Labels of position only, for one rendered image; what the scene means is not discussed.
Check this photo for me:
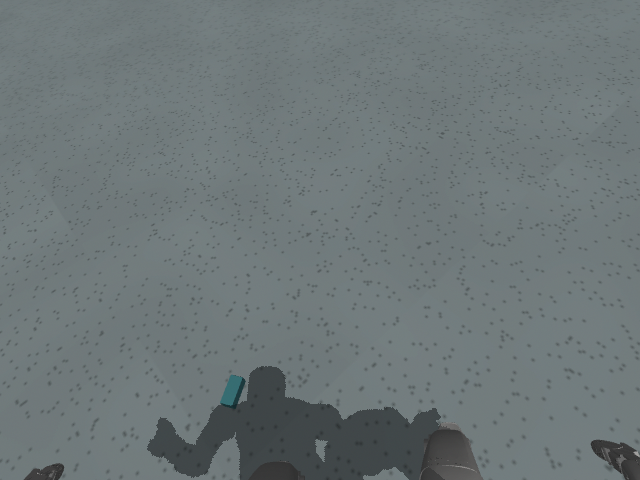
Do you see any right robot hand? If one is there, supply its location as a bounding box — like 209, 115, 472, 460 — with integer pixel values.
591, 440, 640, 480

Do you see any small box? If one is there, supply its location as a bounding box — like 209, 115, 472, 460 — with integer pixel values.
220, 375, 246, 409

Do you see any left robot hand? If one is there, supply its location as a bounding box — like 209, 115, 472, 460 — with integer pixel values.
24, 463, 64, 480

